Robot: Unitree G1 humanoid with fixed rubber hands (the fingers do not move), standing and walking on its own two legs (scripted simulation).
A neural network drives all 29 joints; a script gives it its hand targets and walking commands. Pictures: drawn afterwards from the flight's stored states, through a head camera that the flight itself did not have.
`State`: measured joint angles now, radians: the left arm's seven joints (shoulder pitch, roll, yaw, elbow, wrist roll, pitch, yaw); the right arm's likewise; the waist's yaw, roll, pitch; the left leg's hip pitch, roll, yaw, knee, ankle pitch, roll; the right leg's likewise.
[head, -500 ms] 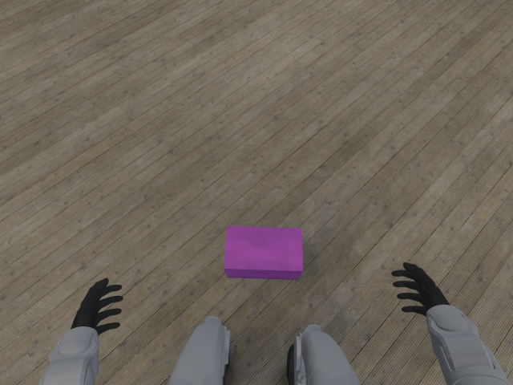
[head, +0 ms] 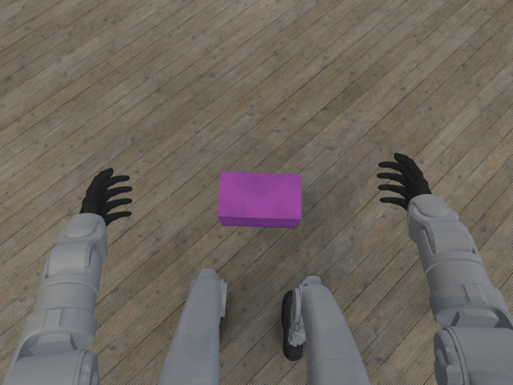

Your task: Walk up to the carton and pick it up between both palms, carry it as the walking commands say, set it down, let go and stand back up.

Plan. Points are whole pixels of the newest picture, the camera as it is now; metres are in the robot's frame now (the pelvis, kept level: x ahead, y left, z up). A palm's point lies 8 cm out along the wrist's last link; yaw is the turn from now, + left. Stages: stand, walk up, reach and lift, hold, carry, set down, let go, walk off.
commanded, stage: reach and lift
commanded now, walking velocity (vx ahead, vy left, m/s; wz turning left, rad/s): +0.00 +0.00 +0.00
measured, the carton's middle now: (259, 201) +0.50 +0.01 -0.59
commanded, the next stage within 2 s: none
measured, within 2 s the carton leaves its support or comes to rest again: neither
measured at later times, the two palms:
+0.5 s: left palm (139, 146) +0.47 +0.25 -0.13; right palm (379, 140) +0.51 -0.20 -0.12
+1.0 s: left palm (162, 164) +0.48 +0.24 -0.24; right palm (357, 158) +0.52 -0.19 -0.23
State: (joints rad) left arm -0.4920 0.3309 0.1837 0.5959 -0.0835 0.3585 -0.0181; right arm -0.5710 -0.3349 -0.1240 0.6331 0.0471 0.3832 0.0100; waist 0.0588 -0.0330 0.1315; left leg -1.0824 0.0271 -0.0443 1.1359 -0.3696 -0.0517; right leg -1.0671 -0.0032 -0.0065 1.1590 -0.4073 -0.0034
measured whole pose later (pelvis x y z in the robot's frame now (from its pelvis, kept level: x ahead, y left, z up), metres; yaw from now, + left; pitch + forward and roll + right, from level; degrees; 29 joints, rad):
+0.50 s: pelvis -0.02 +0.01 -0.02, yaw -1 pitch +23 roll +0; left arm -1.08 0.37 0.25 0.61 -0.14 0.26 0.03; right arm -1.17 -0.43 -0.19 0.69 0.10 0.26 0.02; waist 0.05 -0.01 0.49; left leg -1.24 0.02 -0.03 1.18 -0.34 -0.03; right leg -1.23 0.01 0.03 1.19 -0.37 0.02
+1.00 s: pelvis -0.04 +0.01 -0.10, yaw -1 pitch +26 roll +0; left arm -1.23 0.38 0.23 0.69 -0.18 0.26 0.09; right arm -1.34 -0.45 -0.19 0.81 0.12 0.24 -0.01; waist 0.04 -0.02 0.52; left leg -1.56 -0.01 -0.06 1.54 -0.44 -0.05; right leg -1.55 0.02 0.04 1.56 -0.47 0.03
